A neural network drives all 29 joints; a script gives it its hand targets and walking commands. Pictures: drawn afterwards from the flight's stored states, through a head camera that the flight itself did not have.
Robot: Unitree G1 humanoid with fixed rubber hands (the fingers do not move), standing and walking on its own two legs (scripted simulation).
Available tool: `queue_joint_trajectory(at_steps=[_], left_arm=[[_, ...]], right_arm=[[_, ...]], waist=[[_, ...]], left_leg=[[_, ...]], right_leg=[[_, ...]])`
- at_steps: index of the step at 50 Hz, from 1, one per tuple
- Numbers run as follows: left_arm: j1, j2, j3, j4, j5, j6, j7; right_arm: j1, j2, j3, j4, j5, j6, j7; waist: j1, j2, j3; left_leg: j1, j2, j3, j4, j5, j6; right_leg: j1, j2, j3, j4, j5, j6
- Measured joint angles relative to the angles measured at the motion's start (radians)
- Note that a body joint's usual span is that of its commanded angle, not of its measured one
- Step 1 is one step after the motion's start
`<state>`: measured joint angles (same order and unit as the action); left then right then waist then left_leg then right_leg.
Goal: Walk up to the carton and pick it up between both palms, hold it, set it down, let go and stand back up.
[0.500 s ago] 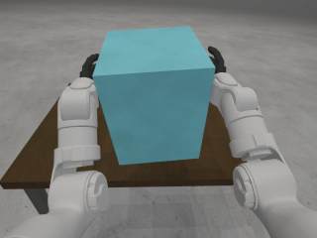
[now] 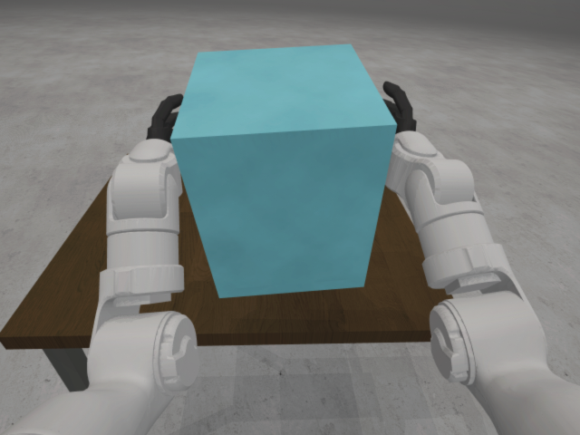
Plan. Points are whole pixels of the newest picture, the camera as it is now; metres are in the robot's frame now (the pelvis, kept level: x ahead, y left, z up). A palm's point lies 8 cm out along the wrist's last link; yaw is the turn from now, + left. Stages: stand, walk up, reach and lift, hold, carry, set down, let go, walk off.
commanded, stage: set down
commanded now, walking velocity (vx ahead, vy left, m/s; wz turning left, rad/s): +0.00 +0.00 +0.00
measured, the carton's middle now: (283, 173) +0.38 +0.00 +0.24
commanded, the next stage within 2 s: none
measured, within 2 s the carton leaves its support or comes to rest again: neither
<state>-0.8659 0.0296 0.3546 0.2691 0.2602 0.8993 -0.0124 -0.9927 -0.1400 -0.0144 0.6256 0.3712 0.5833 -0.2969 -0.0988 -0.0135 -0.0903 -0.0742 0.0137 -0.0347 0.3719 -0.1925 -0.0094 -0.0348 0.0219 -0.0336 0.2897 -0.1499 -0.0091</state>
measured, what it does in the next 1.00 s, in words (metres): stands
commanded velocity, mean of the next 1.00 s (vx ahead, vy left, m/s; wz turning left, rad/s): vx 0.00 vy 0.00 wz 0.00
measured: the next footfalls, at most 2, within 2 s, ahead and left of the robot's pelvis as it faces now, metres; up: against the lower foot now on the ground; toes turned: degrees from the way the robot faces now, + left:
none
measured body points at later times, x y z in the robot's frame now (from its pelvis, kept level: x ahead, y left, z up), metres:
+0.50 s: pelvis +0.02 +0.00 +0.00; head -0.02 +0.03 +0.45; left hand +0.42 +0.16 +0.20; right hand +0.41 -0.14 +0.20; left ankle +0.01 +0.12 -0.75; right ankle +0.01 -0.11 -0.75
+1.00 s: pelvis +0.00 -0.01 +0.00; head -0.03 +0.02 +0.45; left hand +0.41 +0.14 +0.19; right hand +0.41 -0.15 +0.19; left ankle +0.01 +0.12 -0.75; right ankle +0.01 -0.11 -0.75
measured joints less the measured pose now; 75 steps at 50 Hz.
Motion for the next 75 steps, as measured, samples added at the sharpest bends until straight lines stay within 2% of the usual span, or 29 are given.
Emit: queue_joint_trajectory(at_steps=[3,7,11,15,19,25,28,33,41,47,54,58,63,69,75], left_arm=[[-0.032,0.000,0.018,0.046,0.008,-0.043,0.000],[-0.093,-0.003,0.068,0.149,0.041,-0.146,-0.007],[-0.121,-0.008,0.127,0.225,0.104,-0.234,-0.051],[-0.079,-0.014,0.132,0.231,0.150,-0.272,-0.083],[0.012,-0.025,0.080,0.167,0.141,-0.296,-0.077],[0.148,-0.037,-0.036,0.008,0.046,-0.323,-0.002],[0.152,-0.054,-0.058,-0.015,0.037,-0.329,0.030],[0.105,-0.071,-0.046,0.020,0.071,-0.308,0.034],[0.049,-0.090,0.031,0.130,0.126,-0.305,0.003],[0.036,-0.090,0.060,0.199,0.131,-0.348,0.001],[0.044,-0.078,0.038,0.272,0.103,-0.421,0.026],[0.054,-0.074,0.020,0.299,0.087,-0.457,0.042],[0.053,-0.080,0.025,0.346,0.097,-0.473,0.051],[0.092,-0.100,0.014,0.328,0.064,-0.505,0.076],[0.110,-0.107,0.005,0.313,0.039,-0.517,0.094]], right_arm=[[-0.022,0.014,-0.039,0.032,-0.037,-0.034,0.023],[-0.062,0.049,-0.122,0.106,-0.150,-0.121,0.070],[-0.075,0.094,-0.205,0.179,-0.270,-0.216,0.111],[-0.026,0.131,-0.229,0.213,-0.323,-0.295,0.133],[0.073,0.149,-0.190,0.185,-0.307,-0.372,0.132],[0.217,0.136,-0.102,0.050,-0.218,-0.464,0.124],[0.236,0.113,-0.085,0.025,-0.198,-0.484,0.127],[0.211,0.091,-0.094,0.052,-0.221,-0.470,0.139],[0.163,0.106,-0.161,0.140,-0.296,-0.449,0.163],[0.146,0.133,-0.244,0.203,-0.372,-0.492,0.193],[0.146,0.156,-0.331,0.260,-0.441,-0.564,0.220],[0.154,0.155,-0.343,0.282,-0.451,-0.600,0.232],[0.156,0.144,-0.342,0.312,-0.456,-0.601,0.232],[0.199,0.128,-0.290,0.268,-0.417,-0.604,0.230],[0.206,0.108,-0.242,0.248,-0.382,-0.597,0.224]], waist=[[0.005,0.003,0.002],[0.014,-0.003,0.012],[0.014,-0.021,0.038],[0.010,-0.041,0.078],[0.008,-0.059,0.134],[-0.008,-0.068,0.173],[-0.008,-0.053,0.170],[-0.009,-0.033,0.159],[0.003,-0.023,0.145],[0.029,-0.042,0.136],[0.043,-0.061,0.116],[0.039,-0.053,0.107],[0.028,-0.036,0.120],[0.027,-0.011,0.120],[0.040,-0.004,0.102]], left_leg=[[0.001,-0.003,0.001,-0.008,0.006,0.002],[0.018,-0.008,0.002,-0.042,0.024,0.005],[0.061,-0.012,-0.001,-0.078,0.036,0.004],[0.106,-0.011,-0.008,-0.090,0.029,0.001],[0.127,-0.008,-0.017,-0.068,0.009,-0.004],[0.092,-0.008,-0.015,-0.020,-0.008,-0.008],[0.078,-0.007,-0.014,-0.011,-0.015,-0.003],[0.086,-0.010,-0.003,-0.026,-0.006,0.008],[0.100,-0.014,0.016,-0.065,0.022,0.012],[0.078,-0.010,0.023,-0.087,0.043,0.006],[0.043,-0.004,0.019,-0.088,0.045,-0.003],[0.036,0.001,0.019,-0.077,0.032,-0.006],[0.049,-0.001,0.021,-0.082,0.024,-0.003],[0.030,0.002,0.032,-0.072,0.012,-0.001],[0.014,0.005,0.043,-0.065,0.004,0.000]], right_leg=[[-0.004,-0.003,0.002,0.000,0.002,0.001],[0.003,-0.008,0.004,-0.011,0.007,0.000],[0.039,-0.012,0.000,-0.026,0.006,-0.002],[0.088,-0.011,-0.009,-0.039,-0.004,-0.004],[0.127,-0.008,-0.023,-0.046,-0.014,-0.005],[0.118,-0.012,-0.047,-0.034,-0.025,-0.001],[0.108,-0.010,-0.050,-0.035,-0.022,-0.001],[0.105,-0.015,-0.042,-0.034,-0.017,0.003],[0.091,-0.021,-0.028,-0.026,-0.008,0.004],[0.057,-0.019,-0.026,-0.026,0.002,-0.003],[0.025,-0.015,-0.037,-0.028,0.002,-0.010],[0.025,-0.011,-0.040,-0.033,-0.002,-0.012],[0.037,-0.013,-0.042,-0.037,-0.010,-0.009],[0.017,-0.012,-0.035,-0.032,-0.015,-0.004],[-0.005,-0.011,-0.030,-0.021,-0.021,-0.003]])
